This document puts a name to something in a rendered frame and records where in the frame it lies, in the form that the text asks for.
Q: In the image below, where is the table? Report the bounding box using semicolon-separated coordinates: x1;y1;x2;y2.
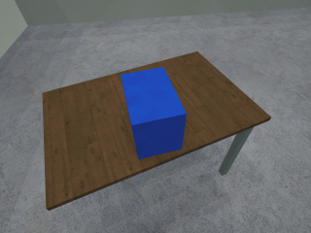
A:
42;51;271;211

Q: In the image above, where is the carton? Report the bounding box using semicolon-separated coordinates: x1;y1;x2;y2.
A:
121;67;187;159

